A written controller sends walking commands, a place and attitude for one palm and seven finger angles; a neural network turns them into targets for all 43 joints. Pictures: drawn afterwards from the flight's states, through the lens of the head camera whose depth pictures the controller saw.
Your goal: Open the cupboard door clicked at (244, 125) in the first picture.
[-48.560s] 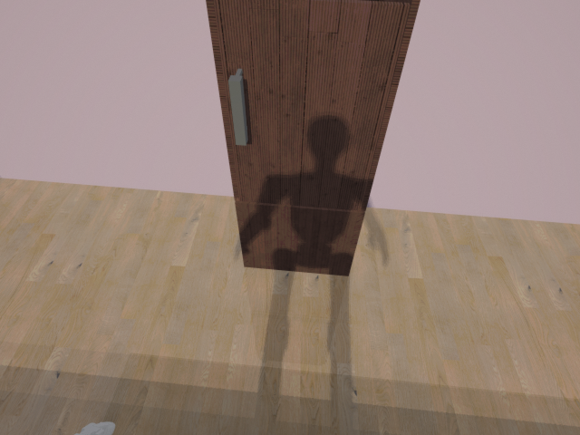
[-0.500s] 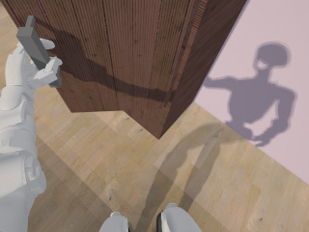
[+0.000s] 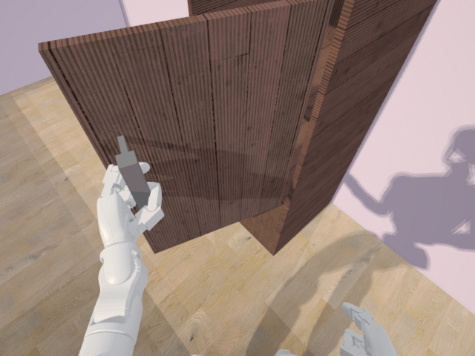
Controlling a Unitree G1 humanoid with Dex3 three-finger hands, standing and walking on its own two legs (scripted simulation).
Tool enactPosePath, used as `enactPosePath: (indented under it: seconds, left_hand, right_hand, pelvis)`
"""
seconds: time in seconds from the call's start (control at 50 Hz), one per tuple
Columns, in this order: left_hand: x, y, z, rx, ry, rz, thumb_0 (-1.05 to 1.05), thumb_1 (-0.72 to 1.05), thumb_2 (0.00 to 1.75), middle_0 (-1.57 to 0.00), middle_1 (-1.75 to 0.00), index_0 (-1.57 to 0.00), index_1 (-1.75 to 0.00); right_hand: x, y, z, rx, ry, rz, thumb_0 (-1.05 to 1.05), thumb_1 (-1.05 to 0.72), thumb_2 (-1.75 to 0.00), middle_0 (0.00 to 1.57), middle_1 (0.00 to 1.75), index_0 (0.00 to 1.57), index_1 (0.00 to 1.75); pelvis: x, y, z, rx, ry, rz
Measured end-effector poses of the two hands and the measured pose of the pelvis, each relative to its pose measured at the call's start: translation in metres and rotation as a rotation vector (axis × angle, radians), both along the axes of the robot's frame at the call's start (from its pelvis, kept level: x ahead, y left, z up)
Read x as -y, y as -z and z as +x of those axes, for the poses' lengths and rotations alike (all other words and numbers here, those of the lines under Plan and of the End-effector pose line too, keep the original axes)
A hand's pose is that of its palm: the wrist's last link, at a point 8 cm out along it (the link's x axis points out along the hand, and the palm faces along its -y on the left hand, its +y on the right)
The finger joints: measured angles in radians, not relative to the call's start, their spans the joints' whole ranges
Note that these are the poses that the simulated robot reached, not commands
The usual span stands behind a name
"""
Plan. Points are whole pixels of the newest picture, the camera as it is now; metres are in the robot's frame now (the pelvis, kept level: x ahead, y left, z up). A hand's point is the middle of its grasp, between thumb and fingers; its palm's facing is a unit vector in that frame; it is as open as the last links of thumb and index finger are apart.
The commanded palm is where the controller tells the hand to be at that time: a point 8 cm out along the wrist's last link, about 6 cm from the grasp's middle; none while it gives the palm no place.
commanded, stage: pull the door open along its arc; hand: left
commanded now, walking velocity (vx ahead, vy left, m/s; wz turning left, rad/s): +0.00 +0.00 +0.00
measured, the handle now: (138, 182) +0.39 +0.19 +0.06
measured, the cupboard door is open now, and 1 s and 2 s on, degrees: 71 89 90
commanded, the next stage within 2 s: open thumb and fingers to let go in 0.32 s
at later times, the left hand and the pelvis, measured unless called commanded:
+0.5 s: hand (198, 252) +0.27 +0.07 +0.06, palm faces +0.45 -0.90 -0.01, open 6.6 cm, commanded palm +0.23 +0.13 +0.06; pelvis -0.01 -0.05 +0.00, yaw +4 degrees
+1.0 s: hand (187, 251) +0.27 +0.09 +0.06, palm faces +0.40 -0.92 +0.01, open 13.3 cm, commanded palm +0.22 +0.13 +0.06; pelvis -0.02 -0.03 +0.00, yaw +4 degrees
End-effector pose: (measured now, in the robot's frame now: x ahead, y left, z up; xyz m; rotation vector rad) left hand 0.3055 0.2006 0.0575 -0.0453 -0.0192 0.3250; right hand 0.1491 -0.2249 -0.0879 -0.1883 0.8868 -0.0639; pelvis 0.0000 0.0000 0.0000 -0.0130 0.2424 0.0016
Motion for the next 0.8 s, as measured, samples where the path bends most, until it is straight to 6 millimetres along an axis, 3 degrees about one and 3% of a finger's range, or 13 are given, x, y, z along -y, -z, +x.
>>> enactPosePath:
  seconds: [0.08, 0.16, 0.46, 0.64, 0.8]
  left_hand:
    - [0.017, -0.002, -0.020, -0.016, -0.050, 0.018, -0.01, 0.61, 0.71, -0.34, -1.31, -0.34, -1.31]
    - [0.033, -0.003, -0.037, -0.029, -0.076, 0.024, 0.00, 0.60, 0.71, -0.34, -1.31, -0.34, -1.32]
    - [0.087, -0.004, -0.082, -0.048, -0.128, 0.025, 0.00, 0.62, 0.72, -0.30, -1.31, -0.33, -1.32]
    - [0.080, -0.003, -0.075, -0.036, -0.110, 0.066, -0.01, 0.50, 0.71, -0.35, -1.31, -0.34, -1.31]
    - [0.077, -0.006, -0.078, -0.026, -0.107, 0.035, 0.00, 0.12, 0.56, -0.35, -1.27, -0.34, -1.26]
  right_hand:
    - [-0.006, -0.004, 0.017, 0.044, -0.040, 0.015, 0.00, -0.90, -0.89, 0.20, 0.30, 0.20, 0.30]
    - [-0.005, -0.006, 0.023, 0.062, -0.058, 0.024, 0.00, -0.90, -0.89, 0.20, 0.30, 0.20, 0.30]
    - [0.036, 0.006, 0.004, 0.036, -0.058, -0.008, 0.01, -0.90, -0.90, 0.20, 0.30, 0.20, 0.30]
    - [0.042, 0.013, 0.003, 0.034, -0.051, -0.013, 0.01, -0.90, -0.90, 0.20, 0.30, 0.20, 0.30]
    - [0.034, 0.006, 0.004, 0.069, -0.064, -0.001, 0.01, -0.90, -0.90, 0.20, 0.30, 0.20, 0.30]
  pelvis:
    - [0.009, -0.001, -0.002, 0.028, -0.013, 0.006]
    - [0.017, -0.002, -0.003, 0.050, -0.025, 0.011]
    - [0.043, -0.001, -0.005, 0.072, -0.053, 0.033]
    - [0.051, 0.001, -0.015, 0.076, -0.062, 0.039]
    - [0.047, -0.001, -0.018, 0.082, -0.059, 0.038]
